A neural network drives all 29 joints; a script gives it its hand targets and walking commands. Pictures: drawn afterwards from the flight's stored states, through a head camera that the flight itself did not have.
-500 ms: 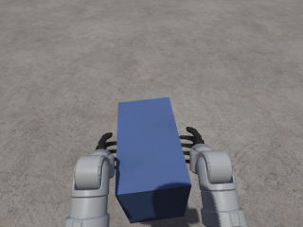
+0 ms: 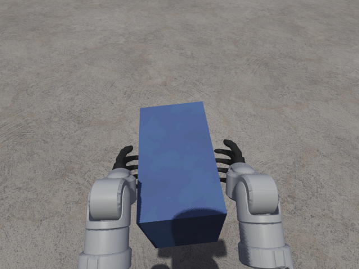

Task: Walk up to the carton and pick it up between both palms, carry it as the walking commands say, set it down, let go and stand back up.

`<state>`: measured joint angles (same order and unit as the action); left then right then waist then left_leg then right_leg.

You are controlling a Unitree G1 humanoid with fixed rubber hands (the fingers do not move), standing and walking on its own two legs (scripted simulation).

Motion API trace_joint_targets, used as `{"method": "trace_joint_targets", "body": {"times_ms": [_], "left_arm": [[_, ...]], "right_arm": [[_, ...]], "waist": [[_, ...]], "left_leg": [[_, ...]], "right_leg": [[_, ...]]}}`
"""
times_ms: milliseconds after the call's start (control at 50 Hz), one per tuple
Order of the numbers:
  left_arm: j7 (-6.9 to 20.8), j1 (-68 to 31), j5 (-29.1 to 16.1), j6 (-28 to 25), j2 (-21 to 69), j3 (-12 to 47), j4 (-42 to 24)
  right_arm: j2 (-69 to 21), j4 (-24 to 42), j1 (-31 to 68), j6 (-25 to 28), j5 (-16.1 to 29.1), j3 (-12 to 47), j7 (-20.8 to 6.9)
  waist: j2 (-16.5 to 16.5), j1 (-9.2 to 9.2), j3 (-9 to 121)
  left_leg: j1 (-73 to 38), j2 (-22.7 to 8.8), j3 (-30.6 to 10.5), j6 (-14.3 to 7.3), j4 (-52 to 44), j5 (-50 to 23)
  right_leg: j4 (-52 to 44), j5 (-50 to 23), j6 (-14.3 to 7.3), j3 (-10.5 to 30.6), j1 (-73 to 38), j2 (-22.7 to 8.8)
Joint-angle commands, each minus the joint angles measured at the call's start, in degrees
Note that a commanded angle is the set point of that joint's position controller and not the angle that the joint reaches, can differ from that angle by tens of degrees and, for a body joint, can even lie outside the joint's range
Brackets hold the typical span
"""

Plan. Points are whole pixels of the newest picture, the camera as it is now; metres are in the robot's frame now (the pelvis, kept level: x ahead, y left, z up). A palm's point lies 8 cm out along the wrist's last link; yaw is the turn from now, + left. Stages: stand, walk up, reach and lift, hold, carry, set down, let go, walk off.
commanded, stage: carry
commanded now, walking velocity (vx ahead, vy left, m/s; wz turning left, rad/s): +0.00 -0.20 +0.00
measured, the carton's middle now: (178, 175) +0.35 +0.00 +0.01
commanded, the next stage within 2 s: none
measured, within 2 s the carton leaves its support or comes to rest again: neither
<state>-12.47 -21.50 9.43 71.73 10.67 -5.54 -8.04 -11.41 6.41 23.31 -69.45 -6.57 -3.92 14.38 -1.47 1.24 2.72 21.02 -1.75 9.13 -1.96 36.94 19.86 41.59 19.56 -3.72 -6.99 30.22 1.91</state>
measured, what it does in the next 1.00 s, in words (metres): steps to the right: right foot, then left foot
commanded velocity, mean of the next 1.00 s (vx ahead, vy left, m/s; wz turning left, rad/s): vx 0.00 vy -0.20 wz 0.00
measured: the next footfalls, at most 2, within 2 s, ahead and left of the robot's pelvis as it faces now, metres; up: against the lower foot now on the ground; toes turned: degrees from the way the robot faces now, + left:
right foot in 0.26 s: +0.04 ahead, -0.23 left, +0.00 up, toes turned -6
left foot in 0.64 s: -0.06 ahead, -0.08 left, +0.00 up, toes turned +10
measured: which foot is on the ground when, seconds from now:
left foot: down 0.00-0.28, up 0.30-0.62, down 0.64-0.96, up 0.98-1.00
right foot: up 0.00-0.24, down 0.26-0.64, up 0.66-0.92, down 0.94-1.00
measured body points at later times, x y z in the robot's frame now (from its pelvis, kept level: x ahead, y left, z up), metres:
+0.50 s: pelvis -0.06 -0.15 +0.01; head -0.02 -0.17 +0.45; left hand +0.27 -0.06 +0.08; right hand +0.25 -0.29 +0.07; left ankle -0.09 -0.04 -0.66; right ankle +0.00 -0.23 -0.72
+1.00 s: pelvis -0.11 -0.28 +0.00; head -0.10 -0.30 +0.45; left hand +0.21 -0.17 +0.08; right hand +0.21 -0.41 +0.07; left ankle -0.11 -0.10 -0.71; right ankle -0.08 -0.41 -0.72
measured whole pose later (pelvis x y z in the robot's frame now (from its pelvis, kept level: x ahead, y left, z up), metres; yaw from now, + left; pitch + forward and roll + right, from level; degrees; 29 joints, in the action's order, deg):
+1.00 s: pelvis -0.11 -0.28 +0.00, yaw -1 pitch +4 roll -1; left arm -17.4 -26.6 7.0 71.1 12.9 -6.8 -1.0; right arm -11.9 4.5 24.7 -71.0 -11.1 -7.7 12.9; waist 3.1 -1.0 3.0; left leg 24.8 -11.3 4.3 5.0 42.0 21.2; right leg 36.2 14.0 0.9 -3.4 25.2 -2.3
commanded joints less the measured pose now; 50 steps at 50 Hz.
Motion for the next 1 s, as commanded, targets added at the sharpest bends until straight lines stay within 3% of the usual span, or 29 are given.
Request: {"method": "trace_joint_targets", "body": {"times_ms": [0,40,120,160,180,200,220,240,260,300,360,420,500,540,560,580,600,620,640,660,720,780,840,860,880,900,920,940,980], "left_arm": [[16.8,-39.2,-29.2,-1.9,61.4,37.5,-8.7],[17.3,-39.0,-30.0,-1.7,61.6,37.3,-8.2],[17.9,-35.2,-30.2,-0.4,62.2,35.0,-3.1],[18.0,-32.5,-29.2,-0.1,62.1,33.4,0.0],[18.1,-31.6,-28.9,-0.2,62.3,32.9,1.3],[18.2,-31.6,-28.6,-0.3,61.6,32.3,1.7],[18.2,-31.6,-28.3,-0.9,60.5,31.9,1.0],[18.1,-32.9,-28.4,-1.6,61.2,32.6,-0.4],[17.9,-33.4,-28.2,-1.8,60.9,32.3,-0.8],[17.3,-35.0,-26.5,-2.7,61.3,30.9,-3.5],[16.3,-33.1,-24.8,-3.4,60.4,28.7,-6.4],[15.7,-29.2,-23.8,-3.0,60.4,27.7,-4.7],[15.2,-26.6,-22.9,-2.6,59.1,29.1,-3.0],[15.3,-28.6,-23.2,-2.2,59.3,31.0,-2.9],[15.5,-29.4,-23.4,-1.9,59.8,32.4,-3.0],[15.7,-31.6,-24.6,-1.8,61.0,34.3,-4.8],[16.1,-36.3,-26.3,-2.0,61.7,35.9,-6.4],[16.4,-38.1,-27.1,-2.1,62.8,36.9,-5.7],[16.8,-39.4,-28.2,-1.9,62.8,36.8,-5.6],[17.0,-40.9,-29.3,-1.8,63.1,37.4,-6.8],[17.9,-41.8,-30.8,-1.3,62.9,36.7,-5.6],[18.3,-38.1,-31.0,-0.4,63.8,34.6,-0.8],[18.4,-33.4,-29.5,0.3,63.7,31.5,4.5],[18.4,-32.0,-29.0,0.3,63.7,30.6,6.0],[18.4,-31.7,-28.5,0.0,63.2,29.8,6.7],[18.3,-31.3,-28.0,-0.5,62.0,29.1,6.0],[18.2,-32.3,-27.7,-1.3,62.2,29.4,4.4],[17.9,-33.0,-27.5,-1.5,62.3,29.3,3.9],[17.1,-34.3,-25.4,-2.9,62.0,28.2,-0.2]], "right_arm": [[-64.1,0.9,24.0,0.0,24.2,30.6,-19.4],[-63.5,2.2,25.8,0.0,24.2,30.4,-18.9],[-62.3,1.9,24.8,-0.3,21.7,29.3,-17.8],[-62.0,-0.3,23.8,-0.5,20.8,28.9,-17.7],[-62.1,-1.0,23.0,-0.6,20.2,28.9,-17.7],[-62.5,-1.6,22.0,-0.6,20.1,29.2,-17.8],[-62.7,-0.5,22.9,-0.6,21.0,30.1,-18.0],[-63.4,0.1,24.9,-0.6,22.4,31.4,-18.5],[-64.2,-1.8,24.9,-0.6,23.1,31.6,-18.7],[-66.1,0.0,29.8,-0.4,25.8,33.3,-19.2],[-66.3,6.8,35.3,0.3,30.1,36.2,-19.1],[-64.7,8.7,34.2,-0.1,29.8,36.2,-18.3],[-63.2,3.7,27.5,-1.3,27.0,34.1,-18.5],[-63.2,-1.6,23.2,-1.7,25.0,31.9,-19.2],[-62.7,-4.2,20.8,-1.5,23.9,30.3,-19.7],[-62.0,-4.9,20.0,-0.9,23.1,28.8,-20.1],[-62.9,-3.8,20.8,-0.5,22.8,28.9,-20.0],[-63.7,-3.9,21.3,-0.5,23.2,28.8,-20.3],[-64.2,-3.4,21.6,-0.3,23.2,28.6,-20.1],[-64.3,-1.7,23.5,0.0,23.4,28.6,-19.9],[-63.5,1.2,28.7,0.5,23.5,28.1,-18.6],[-62.3,2.3,29.3,0.1,22.0,27.8,-17.6],[-61.3,-0.1,28.2,-0.4,20.7,27.6,-17.3],[-61.4,-1.1,27.2,-0.6,20.1,27.5,-17.4],[-61.7,-1.9,25.9,-0.7,20.0,27.8,-17.5],[-61.9,-1.1,26.2,-0.7,20.7,28.6,-17.7],[-62.5,0.0,28.0,-0.7,22.2,29.9,-18.1],[-63.5,-1.5,28.0,-0.6,22.9,30.4,-18.3],[-65.9,0.1,32.0,-0.3,25.7,32.3,-19.0]], "waist": [[8.9,-0.08,18.8],[7.7,0.08,17.8],[14.4,0.13,18.7],[15.8,-0.85,19.3],[12.8,-1.13,20.4],[3.3,-1.13,22.4],[-12.5,-1.52,22.9],[-17.4,-2.02,22.1],[-13.1,-1.81,22.2],[-10.3,-2.57,20.4],[-10.2,-2.42,22.4],[-8.2,-2.7,26.4],[-8.6,-2.55,27.7],[-3.5,-1.08,26.4],[5.9,-0.41,25.6],[24.0,-0.7,23.4],[23.7,-0.81,18.7],[17.2,-0.64,18.5],[11.3,-0.42,17.3],[10.5,-0.22,16.6],[9.1,-0.05,16.0],[11.9,0.05,17.2],[14.7,-0.85,18.5],[12.6,-1.2,20.0],[5.3,-1.24,22.3],[-9.6,-1.55,23.8],[-17.7,-2.01,23.1],[-14.3,-1.79,22.7],[-11.9,-2.47,22.6]], "left_leg": [[-18.3,-21.6,-16.3,-7.9,-13.0,-29.4],[-17.4,-20.7,-14.4,-6.9,-12.9,-30.3],[-12.9,-18.9,-10.8,-5.1,-10.6,-28.7],[-10.8,-16.0,-7.1,-2.5,-7.5,-24.5],[-8.4,-13.4,-5.2,-0.1,-3.6,-22.9],[-2.7,-9.4,-2.7,2.9,3.3,-16.3],[7.8,-3.7,0.0,6.2,12.5,0.5],[12.0,-1.4,-1.4,5.8,20.2,19.0],[13.3,-1.4,-3.4,5.5,26.3,19.9],[13.3,-1.5,-3.6,5.4,28.0,14.8],[14.1,-2.1,-3.7,5.1,25.2,10.9],[12.7,-1.9,-3.7,4.5,21.5,8.9],[3.5,-0.5,-2.5,2.7,7.8,7.4],[-9.4,-1.5,-2.0,1.0,-10.7,-2.8],[-19.2,-10.4,-11.3,-1.1,-16.5,-6.5],[-23.8,-27.9,-31.2,-6.5,-19.9,-19.3],[-20.2,-30.9,-31.6,-11.5,-17.9,-27.3],[-19.2,-29.2,-26.0,-11.8,-16.7,-26.4],[-17.0,-26.6,-19.4,-10.0,-16.1,-21.6],[-15.5,-24.0,-15.9,-8.6,-15.5,-20.3],[-14.0,-19.9,-12.6,-6.0,-14.7,-22.8],[-12.8,-19.4,-11.0,-5.3,-11.3,-30.0],[-10.6,-16.3,-7.1,-2.8,-7.8,-26.4],[-9.1,-13.7,-5.4,-0.4,-4.2,-24.8],[-4.8,-10.4,-3.1,2.4,1.8,-20.7],[4.8,-5.1,-0.5,6.1,11.0,-7.0],[11.9,-1.7,-0.8,6.4,16.5,15.7],[13.3,-1.3,-2.4,5.8,24.3,19.8],[13.6,-1.6,-3.3,5.7,24.8,15.9]], "right_leg": [[16.8,3.1,3.8,8.3,10.4,-5.1],[13.2,3.3,4.9,6.2,8.6,-4.5],[0.0,4.3,5.9,2.5,-2.4,-3.1],[-11.9,-2.3,5.9,-0.5,-9.7,-1.6],[-17.5,-7.1,5.2,1.4,-15.4,-3.3],[-19.4,-19.1,3.2,10.2,-22.0,-10.3],[-18.0,-39.3,-1.2,22.4,-27.1,-20.1],[-16.7,-46.1,-5.8,22.3,-27.5,-22.1],[-15.1,-48.5,-7.3,18.5,-28.2,-20.9],[-16.6,-36.9,-7.5,15.2,-24.9,-17.4],[-16.6,-30.3,-6.6,14.2,-28.3,-16.1],[-16.9,-24.5,-7.7,14.0,-31.4,-17.0],[-17.4,-25.3,-8.9,16.5,-27.2,-17.7],[-14.5,-22.9,-5.4,12.6,-18.7,-15.0],[-9.6,-16.9,-2.4,9.6,-7.6,-11.7],[-0.9,1.2,2.2,4.1,5.1,-5.0],[11.4,7.9,3.3,7.9,10.3,-4.6],[17.4,6.8,2.8,10.8,10.8,-5.1],[17.9,4.0,2.3,11.7,10.5,-6.6],[18.0,1.3,3.2,9.7,10.7,-6.6],[12.1,1.7,5.5,6.6,7.1,-5.1],[4.0,3.3,6.3,3.5,0.5,-3.9],[-10.0,-1.8,6.5,-0.7,-8.4,-2.0],[-15.9,-6.4,5.8,0.3,-13.6,-2.9],[-18.1,-17.7,4.4,6.7,-20.5,-8.1],[-16.6,-39.4,0.7,19.1,-26.6,-17.9],[-15.7,-49.9,-4.2,22.0,-29.7,-21.7],[-13.9,-53.1,-6.0,18.9,-30.3,-21.3],[-13.9,-45.7,-7.2,15.0,-29.1,-18.0]]}}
